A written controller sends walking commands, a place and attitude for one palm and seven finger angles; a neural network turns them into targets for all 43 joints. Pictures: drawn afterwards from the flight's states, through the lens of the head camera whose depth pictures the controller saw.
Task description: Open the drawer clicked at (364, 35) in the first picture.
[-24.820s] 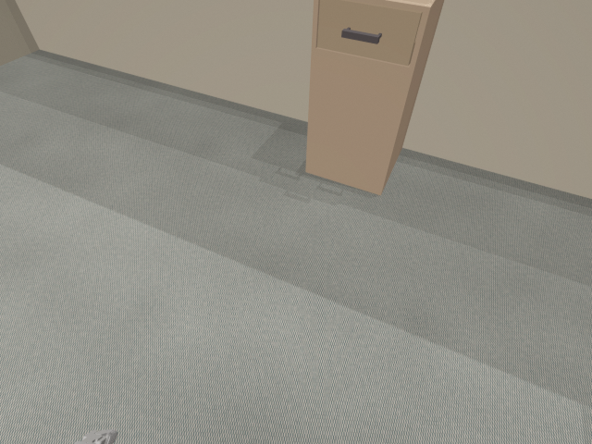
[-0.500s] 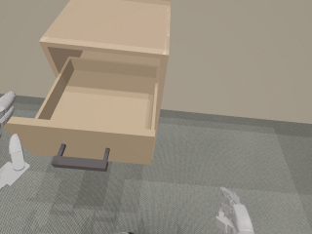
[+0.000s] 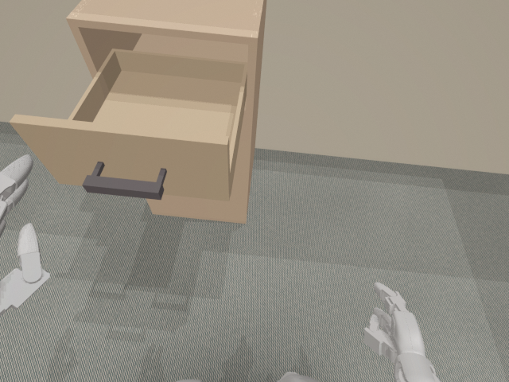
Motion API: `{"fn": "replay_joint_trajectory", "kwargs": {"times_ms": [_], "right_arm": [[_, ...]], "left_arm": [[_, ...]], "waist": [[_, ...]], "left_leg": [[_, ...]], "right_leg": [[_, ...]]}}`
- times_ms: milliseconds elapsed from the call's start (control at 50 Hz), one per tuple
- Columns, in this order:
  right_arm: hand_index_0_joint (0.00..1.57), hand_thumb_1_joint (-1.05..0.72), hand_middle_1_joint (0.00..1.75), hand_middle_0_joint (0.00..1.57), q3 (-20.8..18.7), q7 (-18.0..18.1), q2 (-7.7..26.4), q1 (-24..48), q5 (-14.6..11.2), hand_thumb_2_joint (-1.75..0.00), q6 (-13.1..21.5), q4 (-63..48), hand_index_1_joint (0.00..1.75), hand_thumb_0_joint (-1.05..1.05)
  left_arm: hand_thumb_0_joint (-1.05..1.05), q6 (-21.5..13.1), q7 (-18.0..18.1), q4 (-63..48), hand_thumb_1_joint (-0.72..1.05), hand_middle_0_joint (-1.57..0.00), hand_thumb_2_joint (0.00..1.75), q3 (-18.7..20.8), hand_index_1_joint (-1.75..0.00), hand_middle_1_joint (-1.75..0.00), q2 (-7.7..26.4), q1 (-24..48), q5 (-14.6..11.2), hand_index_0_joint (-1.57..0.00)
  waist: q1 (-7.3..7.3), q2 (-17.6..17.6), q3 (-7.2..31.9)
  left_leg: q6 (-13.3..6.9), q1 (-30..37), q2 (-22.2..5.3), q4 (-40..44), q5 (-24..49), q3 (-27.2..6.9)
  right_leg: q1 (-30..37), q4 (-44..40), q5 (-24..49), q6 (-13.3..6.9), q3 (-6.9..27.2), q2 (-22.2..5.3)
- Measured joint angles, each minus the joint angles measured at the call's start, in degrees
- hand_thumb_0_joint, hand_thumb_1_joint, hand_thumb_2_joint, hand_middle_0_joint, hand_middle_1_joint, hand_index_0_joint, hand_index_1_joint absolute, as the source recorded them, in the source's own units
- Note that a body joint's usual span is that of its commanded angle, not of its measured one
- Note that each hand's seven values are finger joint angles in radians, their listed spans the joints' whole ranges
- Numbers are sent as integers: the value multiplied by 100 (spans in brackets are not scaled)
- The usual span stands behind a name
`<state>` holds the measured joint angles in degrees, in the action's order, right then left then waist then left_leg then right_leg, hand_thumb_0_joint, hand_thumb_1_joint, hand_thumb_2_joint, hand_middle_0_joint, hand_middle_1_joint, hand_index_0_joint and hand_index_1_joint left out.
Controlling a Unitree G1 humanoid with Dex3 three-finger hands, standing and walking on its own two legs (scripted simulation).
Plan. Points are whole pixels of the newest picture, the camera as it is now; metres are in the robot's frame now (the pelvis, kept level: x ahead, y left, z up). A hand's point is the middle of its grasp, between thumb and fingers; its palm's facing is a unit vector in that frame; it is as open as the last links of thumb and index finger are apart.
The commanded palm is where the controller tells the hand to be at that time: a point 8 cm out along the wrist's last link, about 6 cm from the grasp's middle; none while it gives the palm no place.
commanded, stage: stop stepping back and stand still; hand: left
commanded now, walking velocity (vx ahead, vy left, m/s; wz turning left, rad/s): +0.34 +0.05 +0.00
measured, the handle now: (127, 178) +0.45 +0.26 -0.01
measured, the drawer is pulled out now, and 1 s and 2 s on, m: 0.30 0.30 0.30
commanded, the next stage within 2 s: let the arm hang, fingers relaxed in 1.02 s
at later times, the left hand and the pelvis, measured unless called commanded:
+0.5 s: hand out of the picture +0.06 +0.21 +0.17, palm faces +0.42 -0.74 -0.52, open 7.4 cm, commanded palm +0.00 +0.25 +0.18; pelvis -0.11 -0.04 -0.01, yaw +5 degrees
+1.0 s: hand out of the picture +0.01 +0.21 +0.16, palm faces +0.49 -0.75 -0.44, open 7.4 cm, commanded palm -0.05 +0.24 +0.18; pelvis -0.15 -0.05 -0.01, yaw +6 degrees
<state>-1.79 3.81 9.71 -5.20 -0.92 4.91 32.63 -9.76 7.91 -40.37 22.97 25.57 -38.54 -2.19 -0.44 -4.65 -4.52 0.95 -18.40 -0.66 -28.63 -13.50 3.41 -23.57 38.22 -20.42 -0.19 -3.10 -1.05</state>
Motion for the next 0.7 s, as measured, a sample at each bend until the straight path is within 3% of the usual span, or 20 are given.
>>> {"fn": "replay_joint_trajectory", "kwargs": {"times_ms": [40, 100, 160, 200, 260, 340, 360, 400, 440, 480, 540, 600, 640, 700], "right_arm": [[20, -90, 30, 19, 96, -73, -91, -68, -16, -89, 61, -17, 30, 1], [20, -90, 30, 20, 232, -130, -99, -189, -85, -89, 39, -41, 30, 1], [20, -90, 30, 20, 293, -96, -65, -370, -69, -89, -87, 115, 30, 1], [21, -90, 30, 20, 315, -42, -18, -518, -20, -89, -170, 219, 30, 1], [21, -90, 30, 20, 309, 34, 101, -768, 35, -89, -183, 300, 30, 2], [20, -90, 30, 20, 212, 75, 403, -1017, 112, -89, -3, 194, 30, 2], [20, -90, 30, 20, 153, 83, 435, -1017, 125, -89, 50, 177, 30, 2], [20, -90, 30, 20, 71, 55, 431, -1029, 90, -89, 112, 176, 30, 2], [20, -90, 30, 20, 35, 26, 414, -1105, 41, -89, 168, 199, 30, 2], [20, -90, 30, 20, 41, 18, 407, -1193, 5, -89, 202, 222, 30, 2], [20, -90, 30, 20, 27, -6, 406, -1003, -3, -89, 87, 433, 30, 2], [20, -90, 30, 20, 34, -41, 347, -898, 29, -89, -62, 605, 30, 2], [20, -90, 30, 20, 90, -27, 261, -930, 53, -89, -81, 575, 30, 2], [20, -90, 30, 20, 211, 35, 178, -1021, 114, -89, 24, 398, 30, 2]], "left_arm": [[1, -9, 0, -52, 89, -21, 90, 56, -30, -30, 7, -61, -9, -21], [1, -49, -9, -4, 89, -21, 90, 14, -30, -30, -83, -37, -33, -21], [1, -58, 14, 200, 88, -21, 90, -125, -30, -30, -249, 8, -64, -21], [1, -30, 37, 445, 88, -21, 90, -195, -30, -30, -371, 22, -49, -22], [1, 61, 73, 769, 88, -21, 90, -304, -30, -30, -475, 44, 48, -21], [1, 147, 108, 701, 89, -21, 90, -464, -30, -30, -536, 34, 138, -21], [1, 121, 109, 649, 89, -21, 90, -472, -30, -30, -490, 78, 150, -21], [1, 69, 93, 599, 89, -21, 90, -413, -30, -30, -349, 86, 167, -21], [1, 24, 78, 646, 89, -21, 90, -317, -30, -30, -229, 5, 171, -21], [1, -62, 52, 779, 88, -21, 90, -205, -30, -30, -109, 30, 174, -21], [1, -175, -23, 1013, 88, -21, 90, -117, -30, -30, -171, 389, 152, -21], [1, -228, -67, 1192, 89, -21, 90, -203, -30, -30, -480, 532, 124, -21], [1, -200, -53, 1141, 89, -21, 90, -290, -30, -30, -616, 427, 129, -21], [1, -135, 16, 884, 89, -21, 90, -454, -30, -30, -675, 200, 183, -21]], "waist": [[28, 86, -12], [39, 369, -71], [59, 319, 98], [22, 255, 289], [-30, 164, 596], [-117, 287, 747], [-137, 278, 664], [-115, 182, 534], [-161, 224, 597], [-196, 304, 669], [-86, 425, 534], [-28, 427, 625], [-26, 315, 738], [-24, 177, 835]], "left_leg": [[69, -67, -94, -112, 55, -35], [30, -294, -270, -681, -385, -237], [-44, -651, 14, -2092, -808, -379], [-66, -593, 124, -2401, -805, -270], [-208, -104, 177, -1726, -999, -48], [-474, 882, 57, 281, -1024, -6], [-402, 917, 42, 484, -519, -34], [-230, 921, 91, 327, -209, -15], [-164, 905, 88, 130, -319, -63], [-135, 752, 71, -236, -516, -175], [-288, 158, 55, -1510, -1022, -327], [-299, -324, 136, -2395, -866, -260], [-335, -299, 166, -2081, -856, -59], [-443, 182, 170, -774, -939, 167]], "right_leg": [[186, -253, 223, 22, -51, 5], [326, -541, 714, -309, -290, 188], [338, -782, 903, -463, -282, 130], [359, -998, 1069, -458, -265, 58], [333, -1287, 1238, -429, -301, -25], [138, -1248, 1141, -378, -504, 74], [56, -1046, 940, -291, -494, 79], [-71, -366, 297, -50, -311, 69], [-56, 254, -77, 35, -230, 96], [322, -152, -144, 36, -159, 114], [298, -352, 853, -375, -269, 208], [300, -624, 1009, -477, -298, 230], [331, -899, 1132, -475, -281, 187], [333, -1103, 990, -445, -294, 164]]}}
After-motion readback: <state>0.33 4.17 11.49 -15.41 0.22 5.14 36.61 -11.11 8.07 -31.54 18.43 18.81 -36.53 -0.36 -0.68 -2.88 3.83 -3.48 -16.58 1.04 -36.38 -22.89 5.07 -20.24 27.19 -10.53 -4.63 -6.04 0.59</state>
